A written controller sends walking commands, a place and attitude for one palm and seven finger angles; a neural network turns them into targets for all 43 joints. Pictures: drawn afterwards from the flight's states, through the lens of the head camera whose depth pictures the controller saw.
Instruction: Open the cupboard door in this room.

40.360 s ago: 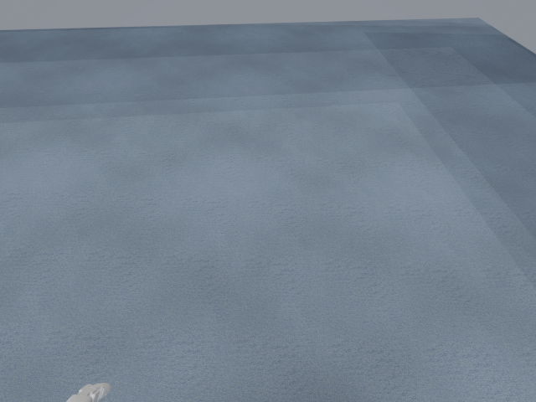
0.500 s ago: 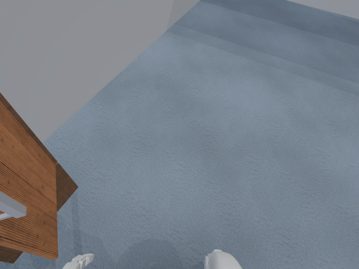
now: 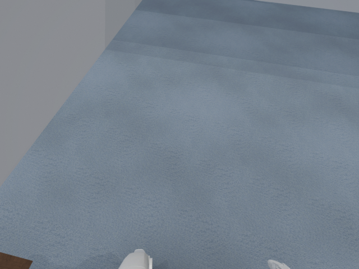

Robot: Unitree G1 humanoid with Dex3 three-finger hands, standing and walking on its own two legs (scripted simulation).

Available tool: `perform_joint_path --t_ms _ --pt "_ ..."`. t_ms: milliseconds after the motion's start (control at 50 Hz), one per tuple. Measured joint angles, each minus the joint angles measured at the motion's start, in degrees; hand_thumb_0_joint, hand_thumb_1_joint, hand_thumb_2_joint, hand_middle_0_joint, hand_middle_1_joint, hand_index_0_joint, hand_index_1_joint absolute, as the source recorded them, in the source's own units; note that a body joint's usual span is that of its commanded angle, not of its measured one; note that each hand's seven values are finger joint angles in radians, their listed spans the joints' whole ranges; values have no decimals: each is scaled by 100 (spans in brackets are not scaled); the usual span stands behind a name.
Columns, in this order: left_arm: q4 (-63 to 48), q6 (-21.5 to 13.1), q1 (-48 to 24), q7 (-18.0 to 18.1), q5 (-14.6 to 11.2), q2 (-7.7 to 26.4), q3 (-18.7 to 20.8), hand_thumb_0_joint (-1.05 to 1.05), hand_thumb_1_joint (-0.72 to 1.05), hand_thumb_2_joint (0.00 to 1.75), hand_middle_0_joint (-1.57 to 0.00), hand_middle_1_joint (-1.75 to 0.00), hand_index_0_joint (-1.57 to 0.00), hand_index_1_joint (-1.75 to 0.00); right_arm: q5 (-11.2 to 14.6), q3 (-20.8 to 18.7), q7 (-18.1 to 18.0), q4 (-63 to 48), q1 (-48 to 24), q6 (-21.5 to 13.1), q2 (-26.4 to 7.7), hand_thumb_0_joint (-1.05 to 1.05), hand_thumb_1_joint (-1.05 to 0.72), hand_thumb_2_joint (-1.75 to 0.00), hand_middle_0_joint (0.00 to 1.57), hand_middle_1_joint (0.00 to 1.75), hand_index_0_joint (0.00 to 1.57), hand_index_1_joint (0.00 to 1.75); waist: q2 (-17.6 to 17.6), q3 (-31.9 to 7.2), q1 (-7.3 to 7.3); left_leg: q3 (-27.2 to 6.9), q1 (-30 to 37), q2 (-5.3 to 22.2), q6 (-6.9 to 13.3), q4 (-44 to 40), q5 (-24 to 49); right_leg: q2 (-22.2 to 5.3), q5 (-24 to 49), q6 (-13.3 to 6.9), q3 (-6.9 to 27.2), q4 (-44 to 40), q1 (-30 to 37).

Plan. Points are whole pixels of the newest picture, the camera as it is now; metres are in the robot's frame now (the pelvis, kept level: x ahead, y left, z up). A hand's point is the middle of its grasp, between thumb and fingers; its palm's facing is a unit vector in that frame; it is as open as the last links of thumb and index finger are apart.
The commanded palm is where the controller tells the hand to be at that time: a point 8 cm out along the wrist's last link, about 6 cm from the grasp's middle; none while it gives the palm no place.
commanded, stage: walk to a spot facing it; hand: left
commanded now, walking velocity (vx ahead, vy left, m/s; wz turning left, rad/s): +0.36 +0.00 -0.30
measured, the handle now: out of the picture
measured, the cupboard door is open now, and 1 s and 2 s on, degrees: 47 47 47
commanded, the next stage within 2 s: turn to face it in 1.18 s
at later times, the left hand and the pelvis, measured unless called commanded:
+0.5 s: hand (144, 170) +0.41 +0.14 -0.17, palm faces -0.27 -0.94 -0.20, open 7.4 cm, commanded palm none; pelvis +0.24 -0.02 -0.02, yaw -11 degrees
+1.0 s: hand (148, 157) +0.48 +0.14 -0.20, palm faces -0.20 -0.97 -0.15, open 7.3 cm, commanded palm none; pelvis +0.48 -0.05 -0.02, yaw -16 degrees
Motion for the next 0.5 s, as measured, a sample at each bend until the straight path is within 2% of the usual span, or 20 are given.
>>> perform_joint_path --t_ms 60,80,100,140,180,220,280,340,440,480,500 --pt "85 -6 206 12 -12 32 35 1 91 90 -21 -30 -20 -30 -4 27 -1 -21 -91 -93 25 1 -91 -90 20 30 20 29 -33 -73 129 94 435 -170 64 -887 165 -28 -393 111 104 194 225" --pt "98 -3 300 20 -24 38 51 1 91 90 -21 -30 -20 -30 -21 49 -9 -45 -91 -162 10 1 -91 -90 20 30 20 29 -19 -120 162 112 625 -199 189 -1180 324 -17 -606 131 161 481 183" --pt "142 18 328 26 -46 68 73 1 91 90 -20 -30 -20 -30 -65 58 -32 -45 -116 -238 32 1 -91 -90 20 30 20 29 -65 -128 161 174 622 -222 334 -1031 396 -60 -823 119 151 1126 -22" --pt "239 81 303 37 -37 140 94 1 91 90 -20 -30 -20 -30 -120 109 -71 -72 -86 -290 105 1 -91 -90 20 30 20 29 -150 -113 154 346 733 -217 481 -741 11 -89 -1085 69 141 2868 -649" --pt "282 116 204 21 3 194 113 1 91 90 -20 -30 -20 -30 -132 141 -101 -73 84 -308 174 1 -91 -90 20 30 20 29 -164 -136 108 452 986 -201 496 -876 -214 -184 -821 83 -15 4115 -1283" --pt "232 142 19 -18 28 227 132 1 91 90 -20 -30 -20 -30 -125 159 -143 20 300 -336 234 0 -91 -90 20 30 20 29 -153 -111 81 523 1297 -198 430 -1228 -179 -333 -417 145 -125 4634 -1805" --pt "55 159 -278 -60 33 213 116 1 92 90 -20 -29 -19 -30 -90 134 -209 259 637 -341 244 0 -92 -90 20 30 20 29 -88 -45 69 655 1773 -178 428 -1787 -114 -531 -36 219 -193 4340 -2339" --pt "-69 170 -545 -95 39 151 69 1 92 90 -20 -29 -19 -30 -82 104 -190 497 976 -292 142 0 -93 -90 20 30 20 29 8 -6 -3 819 2195 -141 365 -2133 -180 -671 278 234 -309 3333 -2522" --pt "-138 192 -947 -135 40 92 12 1 91 90 -20 -29 -19 -30 -105 75 -154 821 1499 -167 11 1 -92 -90 20 30 20 29 94 46 -265 1096 2776 -71 157 -2179 -635 -648 472 137 -589 1773 -2245" --pt "-178 141 -1065 -141 40 94 -7 1 91 90 -20 -29 -19 -30 -97 85 -143 944 1719 -117 -13 1 -92 -90 20 30 20 29 130 54 -342 1144 2909 34 24 -1888 -977 -521 486 26 -719 1299 -1902" --pt "-215 67 -1099 -140 46 119 -15 1 91 90 -20 -29 -19 -30 -73 96 -131 1011 1843 -92 6 1 -92 -90 20 30 20 29 91 40 -354 1136 2843 88 0 -1469 -1200 -485 512 -85 -729 1081 -1677"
